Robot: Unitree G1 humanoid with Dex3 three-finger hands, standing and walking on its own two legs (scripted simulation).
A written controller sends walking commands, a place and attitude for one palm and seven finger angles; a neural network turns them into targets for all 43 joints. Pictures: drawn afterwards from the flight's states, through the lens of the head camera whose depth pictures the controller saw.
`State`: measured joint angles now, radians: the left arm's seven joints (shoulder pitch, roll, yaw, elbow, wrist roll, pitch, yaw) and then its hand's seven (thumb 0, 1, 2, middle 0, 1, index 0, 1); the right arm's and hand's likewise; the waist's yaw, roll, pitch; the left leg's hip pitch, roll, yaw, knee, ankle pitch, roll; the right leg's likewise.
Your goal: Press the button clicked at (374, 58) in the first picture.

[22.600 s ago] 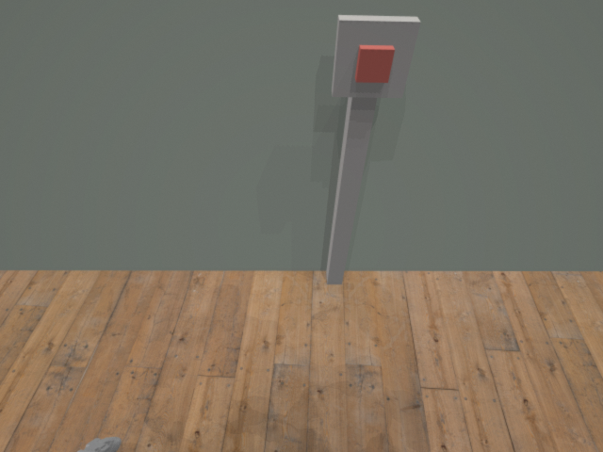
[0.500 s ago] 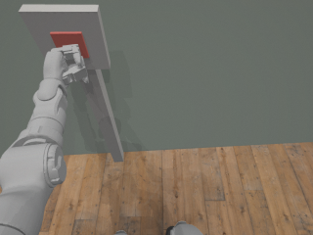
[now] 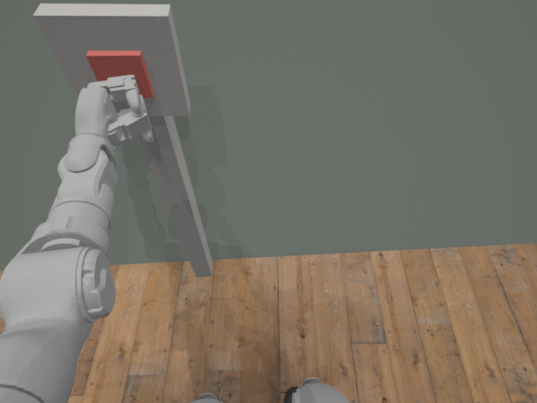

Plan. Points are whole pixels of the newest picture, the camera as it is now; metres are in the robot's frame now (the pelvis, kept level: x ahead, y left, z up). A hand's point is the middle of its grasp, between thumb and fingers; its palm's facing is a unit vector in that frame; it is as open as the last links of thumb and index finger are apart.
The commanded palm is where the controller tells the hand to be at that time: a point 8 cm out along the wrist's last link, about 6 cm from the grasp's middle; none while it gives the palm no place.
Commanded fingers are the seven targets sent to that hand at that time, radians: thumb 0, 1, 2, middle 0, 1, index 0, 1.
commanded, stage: pull the fist back off the button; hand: left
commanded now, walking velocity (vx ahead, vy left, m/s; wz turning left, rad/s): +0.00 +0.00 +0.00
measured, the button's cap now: (123, 72) +0.56 +0.18 +0.16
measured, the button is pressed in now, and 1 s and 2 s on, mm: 8 0 0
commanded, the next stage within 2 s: draw the hand back to the body in 0.74 s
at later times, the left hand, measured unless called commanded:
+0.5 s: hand (140, 147) +0.44 +0.15 +0.13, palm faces +0.02 -1.00 +0.00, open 3.1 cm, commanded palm +0.41 +0.20 +0.13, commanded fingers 0.00 0.90 0.90 -1.30 -1.50 -1.30 -1.50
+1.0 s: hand (123, 171) +0.39 +0.16 +0.15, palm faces +0.01 -1.00 -0.01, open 3.1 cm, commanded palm +0.35 +0.21 +0.15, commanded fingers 0.00 0.90 0.90 -1.30 -1.50 -1.30 -1.50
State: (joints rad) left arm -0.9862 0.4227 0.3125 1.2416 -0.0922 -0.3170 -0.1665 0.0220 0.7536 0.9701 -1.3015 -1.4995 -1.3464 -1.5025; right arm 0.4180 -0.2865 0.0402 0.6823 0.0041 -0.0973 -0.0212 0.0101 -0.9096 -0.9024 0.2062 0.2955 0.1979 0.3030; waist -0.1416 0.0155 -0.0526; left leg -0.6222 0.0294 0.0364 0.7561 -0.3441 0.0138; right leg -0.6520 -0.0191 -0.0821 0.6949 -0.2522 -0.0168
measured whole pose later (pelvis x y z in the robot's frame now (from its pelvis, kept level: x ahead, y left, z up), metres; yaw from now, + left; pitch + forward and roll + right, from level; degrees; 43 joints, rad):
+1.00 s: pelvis +0.03 -0.01 +0.02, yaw +0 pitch +1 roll +0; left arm -0.30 0.23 0.19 0.37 -0.20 -0.08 -0.17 0.02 0.90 0.90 -1.30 -1.50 -1.30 -1.50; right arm 0.24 -0.24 0.05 0.59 0.04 -0.07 -0.05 0.01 -0.91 -0.90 0.21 0.30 0.20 0.30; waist 0.00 0.04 -0.05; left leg -0.27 0.03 0.04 0.58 -0.34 0.00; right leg -0.33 -0.01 -0.07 0.58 -0.28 -0.03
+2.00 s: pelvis +0.04 +0.00 +0.03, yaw +0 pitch -5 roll -1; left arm 0.49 0.30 0.25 -0.43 -0.04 -0.09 0.10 0.02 0.89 0.90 -1.31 -1.50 -1.30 -1.50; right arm 0.20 -0.22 0.03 0.63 -0.02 -0.08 -0.06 0.02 -0.91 -0.90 0.21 0.30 0.20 0.30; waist 0.07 0.07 0.02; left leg -0.03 0.02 0.05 0.40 -0.27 0.01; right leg -0.07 -0.01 -0.07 0.37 -0.20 0.00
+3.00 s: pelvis -0.03 +0.02 +0.02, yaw +0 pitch +0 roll +0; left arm 0.61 0.37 0.38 -0.56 -0.01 -0.20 0.13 0.02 0.89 0.90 -1.31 -1.50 -1.30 -1.50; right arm 0.20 -0.21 0.00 0.53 0.00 -0.04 -0.07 0.02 -0.91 -0.90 0.21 0.30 0.20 0.30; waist 0.01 0.00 0.02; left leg -0.33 -0.02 0.07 0.58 -0.25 0.05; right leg -0.37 -0.05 -0.05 0.55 -0.17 0.02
